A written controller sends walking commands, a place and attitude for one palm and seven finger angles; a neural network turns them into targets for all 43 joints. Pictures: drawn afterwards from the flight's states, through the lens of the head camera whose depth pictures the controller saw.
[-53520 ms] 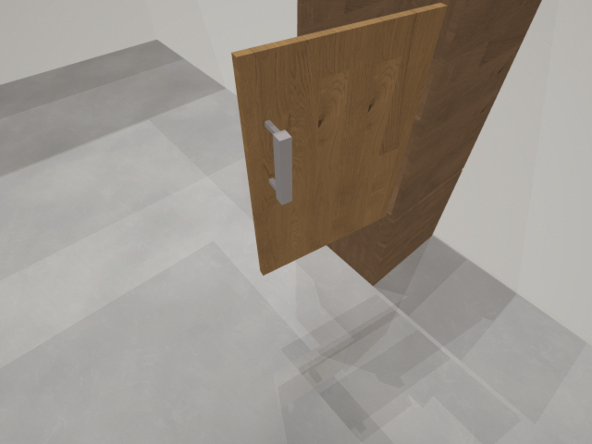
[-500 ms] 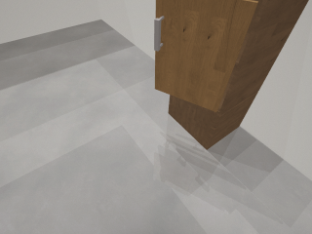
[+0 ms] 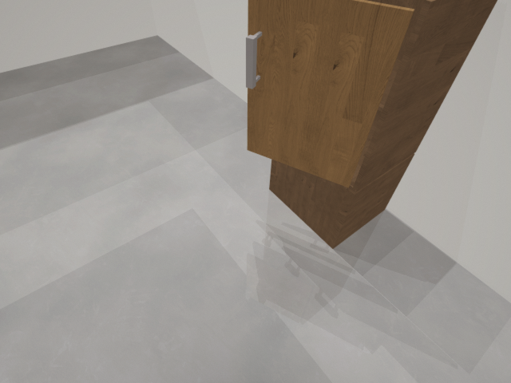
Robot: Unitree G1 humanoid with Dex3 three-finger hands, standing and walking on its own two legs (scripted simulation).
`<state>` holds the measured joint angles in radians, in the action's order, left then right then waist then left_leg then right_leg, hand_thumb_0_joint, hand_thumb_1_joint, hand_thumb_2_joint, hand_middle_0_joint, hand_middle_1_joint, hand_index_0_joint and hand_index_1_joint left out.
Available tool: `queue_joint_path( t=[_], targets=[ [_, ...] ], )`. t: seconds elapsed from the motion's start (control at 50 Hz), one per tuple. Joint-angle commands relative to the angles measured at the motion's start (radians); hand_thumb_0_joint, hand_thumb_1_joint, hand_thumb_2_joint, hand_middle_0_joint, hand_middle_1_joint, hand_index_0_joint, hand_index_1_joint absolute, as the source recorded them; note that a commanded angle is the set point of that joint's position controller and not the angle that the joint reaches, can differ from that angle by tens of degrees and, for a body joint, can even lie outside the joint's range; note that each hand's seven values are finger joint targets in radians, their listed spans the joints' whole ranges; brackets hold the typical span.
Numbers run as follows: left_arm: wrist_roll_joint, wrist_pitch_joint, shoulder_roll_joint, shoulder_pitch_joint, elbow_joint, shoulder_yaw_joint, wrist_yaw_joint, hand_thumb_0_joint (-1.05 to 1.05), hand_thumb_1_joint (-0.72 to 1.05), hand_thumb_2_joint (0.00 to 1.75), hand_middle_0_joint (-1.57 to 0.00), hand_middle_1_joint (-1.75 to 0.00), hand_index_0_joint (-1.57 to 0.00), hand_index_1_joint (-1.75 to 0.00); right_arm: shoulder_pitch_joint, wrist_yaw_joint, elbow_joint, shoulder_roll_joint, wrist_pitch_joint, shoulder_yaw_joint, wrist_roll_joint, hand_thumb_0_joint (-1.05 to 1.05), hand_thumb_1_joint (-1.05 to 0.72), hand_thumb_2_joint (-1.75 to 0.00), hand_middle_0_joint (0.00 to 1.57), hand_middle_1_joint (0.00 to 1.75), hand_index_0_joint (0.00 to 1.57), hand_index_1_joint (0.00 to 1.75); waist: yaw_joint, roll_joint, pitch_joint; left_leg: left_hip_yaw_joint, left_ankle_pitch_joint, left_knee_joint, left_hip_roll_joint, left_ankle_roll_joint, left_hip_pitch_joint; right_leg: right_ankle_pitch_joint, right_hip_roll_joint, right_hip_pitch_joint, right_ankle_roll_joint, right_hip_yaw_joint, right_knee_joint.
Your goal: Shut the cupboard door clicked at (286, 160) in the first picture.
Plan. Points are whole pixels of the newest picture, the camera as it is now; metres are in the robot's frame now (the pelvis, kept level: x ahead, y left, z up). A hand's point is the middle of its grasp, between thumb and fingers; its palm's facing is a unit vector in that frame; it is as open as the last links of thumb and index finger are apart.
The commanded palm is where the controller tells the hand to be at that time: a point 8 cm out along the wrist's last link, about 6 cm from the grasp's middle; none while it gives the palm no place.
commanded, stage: look to check the result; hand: left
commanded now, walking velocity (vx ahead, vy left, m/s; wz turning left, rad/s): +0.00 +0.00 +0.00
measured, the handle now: (254, 60) +0.98 +0.04 +0.04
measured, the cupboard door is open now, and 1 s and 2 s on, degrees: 24 24 24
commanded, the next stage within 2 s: walk to a spot facing it in 0.50 s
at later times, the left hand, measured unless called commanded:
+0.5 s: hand out of the picture +0.06 +0.21 -0.16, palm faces +0.00 -0.95 -0.30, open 7.4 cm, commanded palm none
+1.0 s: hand out of the picture +0.04 +0.20 -0.20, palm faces +0.18 -0.96 -0.23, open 7.4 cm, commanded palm none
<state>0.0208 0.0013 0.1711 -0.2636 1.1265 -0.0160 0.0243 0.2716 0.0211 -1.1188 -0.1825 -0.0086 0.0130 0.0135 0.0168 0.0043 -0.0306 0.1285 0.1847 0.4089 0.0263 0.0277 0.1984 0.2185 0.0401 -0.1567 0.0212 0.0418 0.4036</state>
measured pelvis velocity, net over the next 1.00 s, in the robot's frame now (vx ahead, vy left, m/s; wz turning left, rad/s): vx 0.02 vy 0.00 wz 0.18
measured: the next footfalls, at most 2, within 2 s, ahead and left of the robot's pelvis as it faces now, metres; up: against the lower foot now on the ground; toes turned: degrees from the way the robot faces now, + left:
right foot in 1.32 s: +0.10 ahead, -0.14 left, +0.00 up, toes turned +21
left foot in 1.68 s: -0.02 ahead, +0.10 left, +0.00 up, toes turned +43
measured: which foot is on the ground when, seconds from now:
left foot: down 0.00-1.00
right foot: down 0.00-0.98, up 1.00-1.00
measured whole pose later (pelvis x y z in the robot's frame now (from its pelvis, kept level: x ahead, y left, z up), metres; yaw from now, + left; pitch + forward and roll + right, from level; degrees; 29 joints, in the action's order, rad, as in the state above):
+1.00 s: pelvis +0.02 +0.00 -0.02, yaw +10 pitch -1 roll -1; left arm 0.02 -0.04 0.22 -0.20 0.99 -0.05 0.02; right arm 0.21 -0.01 -1.00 -0.21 -0.05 0.03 0.02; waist 0.02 0.02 -0.11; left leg 0.06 0.26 0.65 0.02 0.01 0.32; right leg 0.45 0.11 -0.21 0.03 0.18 0.70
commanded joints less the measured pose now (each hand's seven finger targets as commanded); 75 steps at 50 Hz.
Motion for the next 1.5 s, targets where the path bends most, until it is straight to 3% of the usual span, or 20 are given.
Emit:
queue_joint_path(
  t=[0.0, 0.6, 0.7, 0.78, 0.82, 0.86, 0.92, 0.94, 0.96, 0.98, 1.02, 1.06, 1.16, 1.24, 1.26, 1.28, 1.3, 1.32, 1.38, 1.48],
  targets=[
    [-0.003, 0.016, 0.155, -0.035, -0.03, -0.025, 0.005, 0.0, 0.9, 0.9, -0.2, -0.3, -0.2, -0.3, 0.016, 0.006, 0.041, -0.142, 0.017, 0.026, 0.001, 0.0, -0.9, -0.9, 0.2, 0.3, 0.2, 0.3, -0.007, -0.015, -0.042, -0.129, 0.012, -0.117, 0.098, -0.002, -0.014, -0.032, 0.066, -0.055, -0.049, -0.064, -0.097],
    [-0.005, 0.036, 0.307, 0.11, -0.046, -0.033, -0.007, 0.0, 0.9, 0.9, -0.2, -0.3, -0.2, -0.3, -0.155, -0.004, 0.055, -0.297, 0.026, 0.03, 0.001, 0.0, -0.9, -0.9, 0.2, 0.3, 0.2, 0.3, -0.008, -0.003, 0.04, -0.137, -0.152, -0.13, 0.12, -0.011, -0.118, -0.197, 0.095, 0.033, -0.053, -0.075, -0.146],
    [-0.009, 0.006, 0.226, 0.049, -0.052, -0.026, 0.005, 0.0, 0.9, 0.9, -0.2, -0.3, -0.2, -0.3, -0.114, -0.009, 0.067, -0.186, 0.0, 0.01, 0.002, 0.0, -0.9, -0.9, 0.2, 0.3, 0.2, 0.3, -0.016, -0.006, 0.045, -0.131, -0.25, -0.04, 0.099, -0.03, -0.051, -0.267, 0.124, 0.051, -0.032, -0.016, -0.046],
    [-0.004, -0.007, 0.269, 0.015, -0.093, -0.057, 0.012, 0.0, 0.9, 0.9, -0.2, -0.3, -0.2, -0.3, -0.118, -0.012, 0.113, -0.173, -0.021, 0.026, 0.003, 0.0, -0.9, -0.9, 0.2, 0.3, 0.2, 0.3, -0.032, 0.099, 0.028, -0.093, -0.137, 0.147, 0.035, -0.05, 0.083, -0.338, 0.229, 0.076, -0.103, -0.056, -0.034],
    [0.002, -0.009, 0.272, 0.005, -0.12, -0.069, 0.015, 0.0, 0.9, 0.9, -0.2, -0.3, -0.2, -0.3, -0.126, -0.013, 0.145, -0.157, -0.033, 0.037, 0.005, 0.0, -0.9, -0.9, 0.2, 0.3, 0.2, 0.3, -0.042, 0.171, -0.006, -0.078, 0.219, 0.362, 0.012, -0.054, 0.183, -0.433, 0.321, 0.073, -0.188, -0.087, -0.052],
    [0.014, -0.009, 0.27, 0.033, -0.154, -0.08, 0.02, 0.0, 0.9, 0.9, -0.2, -0.3, -0.2, -0.3, -0.114, -0.018, 0.175, -0.149, -0.036, 0.046, 0.0, 0.0, -0.9, -0.9, 0.2, 0.3, 0.2, 0.3, -0.029, 0.169, -0.015, -0.105, 0.333, 0.433, 0.035, -0.052, 0.221, -0.509, 0.368, 0.064, -0.218, -0.066, -0.008],
    [0.001, -0.013, 0.259, 0.068, -0.195, -0.084, 0.012, 0.0, 0.9, 0.9, -0.2, -0.3, -0.2, -0.3, -0.026, -0.031, 0.173, -0.135, -0.03, 0.048, 0.003, 0.0, -0.9, -0.9, 0.2, 0.3, 0.2, 0.3, 0.024, 0.068, 0.012, -0.075, 0.001, 0.125, 0.035, -0.048, 0.029, -0.388, 0.279, -0.038, -0.096, 0.076, 0.176],
    [-0.005, -0.022, 0.214, 0.031, -0.211, -0.081, 0.008, 0.0, 0.9, 0.9, -0.2, -0.3, -0.2, -0.3, 0.015, -0.029, 0.177, -0.204, -0.021, 0.061, 0.014, 0.0, -0.9, -0.9, 0.2, 0.3, 0.2, 0.3, 0.031, -0.16, 0.041, -0.288, -0.29, 0.01, 0.157, 0.015, -0.058, -0.106, 0.163, -0.172, -0.01, 0.138, 0.346],
    [-0.007, -0.028, 0.168, 0.053, -0.242, -0.067, 0.006, 0.0, 0.9, 0.9, -0.2, -0.3, -0.2, -0.3, 0.06, -0.022, 0.176, -0.284, -0.022, 0.083, 0.02, 0.0, -0.9, -0.9, 0.2, 0.3, 0.2, 0.3, 0.051, -0.344, 0.034, -0.526, -0.462, -0.084, 0.333, 0.128, -0.07, 0.416, 0.045, -0.285, 0.037, 0.112, 0.544],
    [0.002, -0.039, 0.174, 0.093, -0.264, -0.069, 0.011, 0.0, 0.9, 0.9, -0.2, -0.3, -0.2, -0.3, 0.099, -0.013, 0.163, -0.287, -0.023, 0.088, 0.024, 0.0, -0.9, -0.9, 0.2, 0.3, 0.2, 0.3, 0.072, -0.243, 0.061, -0.576, -0.247, -0.124, 0.335, 0.16, -0.03, 0.426, 0.029, -0.295, 0.014, -0.004, 0.67],
    [0.002, -0.036, 0.164, 0.126, -0.268, -0.077, 0.004, 0.0, 0.9, 0.9, -0.2, -0.3, -0.2, -0.3, 0.033, 0.0, 0.189, -0.25, -0.016, 0.081, 0.022, 0.0, -0.9, -0.9, 0.2, 0.3, 0.2, 0.3, 0.042, -0.192, 0.019, -0.546, -0.082, -0.129, 0.286, 0.151, 0.026, 0.292, 0.047, -0.367, 0.015, -0.062, 0.723],
    [0.001, -0.027, 0.148, 0.11, -0.265, -0.074, -0.004, 0.0, 0.9, 0.9, -0.2, -0.3, -0.2, -0.3, 0.005, 0.005, 0.203, -0.221, -0.008, 0.075, 0.021, 0.0, -0.9, -0.9, 0.2, 0.3, 0.2, 0.3, 0.02, -0.112, 0.049, -0.478, -0.178, -0.097, 0.234, 0.142, -0.01, 0.227, 0.035, -0.358, 0.023, -0.06, 0.667],
    [-0.004, -0.025, 0.121, 0.086, -0.282, -0.069, -0.001, 0.0, 0.9, 0.9, -0.2, -0.3, -0.2, -0.3, 0.006, 0.004, 0.209, -0.226, -0.016, 0.086, 0.022, 0.0, -0.9, -0.9, 0.2, 0.3, 0.2, 0.3, 0.022, -0.121, 0.09, -0.481, -0.203, -0.073, 0.2, 0.145, -0.017, 0.239, -0.009, -0.273, 0.026, -0.043, 0.466],
    [-0.006, -0.023, 0.128, -0.025, -0.267, -0.078, 0.005, 0.0, 0.9, 0.9, -0.2, -0.3, -0.2, -0.3, -0.069, -0.005, 0.245, -0.219, -0.033, 0.098, 0.017, 0.0, -0.9, -0.9, 0.2, 0.3, 0.2, 0.3, -0.031, -0.15, 0.076, -0.476, -0.056, -0.044, 0.125, 0.096, 0.161, 0.115, -0.048, -0.035, 0.018, -0.009, 0.177],
    [-0.003, -0.014, 0.164, -0.077, -0.262, -0.086, 0.009, 0.0, 0.9, 0.9, -0.2, -0.3, -0.2, -0.3, -0.086, -0.009, 0.258, -0.2, -0.035, 0.097, 0.009, 0.0, -0.9, -0.9, 0.2, 0.3, 0.2, 0.3, -0.06, -0.089, 0.092, -0.452, 0.023, 0.016, 0.073, 0.057, 0.249, 0.04, -0.017, 0.093, 0.01, -0.041, 0.017],
    [0.013, -0.006, 0.238, -0.087, -0.271, -0.104, 0.016, 0.0, 0.9, 0.9, -0.2, -0.3, -0.2, -0.3, -0.078, -0.017, 0.274, -0.139, -0.038, 0.096, 0.001, 0.0, -0.9, -0.9, 0.2, 0.3, 0.2, 0.3, -0.067, 0.127, 0.068, -0.328, 0.235, 0.21, -0.05, -0.018, 0.421, 0.203, 0.197, 0.166, -0.06, -0.272, -0.147],
    [0.019, -0.007, 0.296, -0.037, -0.292, -0.107, 0.018, 0.0, 0.9, 0.9, -0.2, -0.3, -0.2, -0.3, -0.087, -0.023, 0.289, -0.117, -0.036, 0.096, 0.007, 0.0, -0.9, -0.9, 0.2, 0.3, 0.2, 0.3, -0.065, 0.272, 0.016, -0.184, 0.383, 0.521, -0.129, -0.065, 0.445, 0.229, 0.429, 0.027, -0.175, -0.471, -0.227],
    [0.011, -0.01, 0.285, 0.034, -0.314, -0.097, 0.017, 0.0, 0.9, 0.9, -0.2, -0.3, -0.2, -0.3, -0.065, -0.033, 0.286, -0.143, -0.045, 0.101, 0.019, 0.0, -0.9, -0.9, 0.2, 0.3, 0.2, 0.3, -0.024, 0.172, 0.004, -0.215, 0.363, 0.716, -0.071, -0.051, 0.392, 0.252, 0.426, -0.117, -0.204, -0.396, -0.203],
    [0.011, 0.0, 0.195, 0.148, -0.339, -0.079, 0.019, 0.0, 0.9, 0.9, -0.2, -0.3, -0.2, -0.3, -0.045, -0.046, 0.258, -0.124, -0.055, 0.097, 0.013, 0.0, -0.9, -0.9, 0.2, 0.3, 0.2, 0.3, 0.042, 0.181, -0.036, -0.179, 0.228, 0.853, -0.004, -0.074, 0.39, -0.045, 0.288, -0.131, -0.161, -0.146, -0.102],
    [0.012, 0.013, 0.24, -0.006, -0.291, -0.095, 0.01, 0.0, 0.9, 0.9, -0.2, -0.3, -0.2, -0.3, -0.154, -0.058, 0.298, -0.099, -0.046, 0.071, 0.009, 0.0, -0.9, -0.9, 0.2, 0.3, 0.2, 0.3, -0.042, 0.161, 0.015, -0.075, 0.263, 0.547, 0.004, -0.086, 0.344, -0.191, 0.303, 0.075, -0.145, -0.055, -0.064]
  ],
)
